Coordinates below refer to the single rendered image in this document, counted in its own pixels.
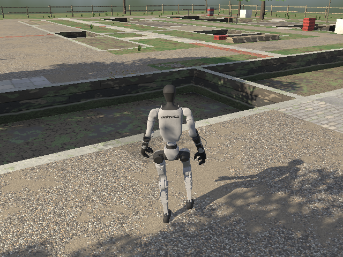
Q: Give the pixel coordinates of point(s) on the robot right upper arm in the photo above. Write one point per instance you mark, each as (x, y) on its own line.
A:
(190, 121)

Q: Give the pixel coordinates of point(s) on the robot left upper arm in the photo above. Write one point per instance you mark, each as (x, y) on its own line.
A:
(151, 121)

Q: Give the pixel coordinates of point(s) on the robot right shin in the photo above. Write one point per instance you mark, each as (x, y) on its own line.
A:
(188, 184)

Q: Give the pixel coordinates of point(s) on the right robot hand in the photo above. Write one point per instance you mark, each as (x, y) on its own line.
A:
(202, 157)

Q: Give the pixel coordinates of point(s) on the left robot hand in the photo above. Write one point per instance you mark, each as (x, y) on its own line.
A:
(148, 149)

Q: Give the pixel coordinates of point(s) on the robot right foot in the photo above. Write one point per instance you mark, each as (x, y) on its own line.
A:
(190, 204)

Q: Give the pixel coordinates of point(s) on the left robot forearm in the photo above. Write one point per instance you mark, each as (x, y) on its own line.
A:
(146, 141)

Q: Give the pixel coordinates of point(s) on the right robot forearm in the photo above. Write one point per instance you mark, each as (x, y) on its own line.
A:
(198, 143)

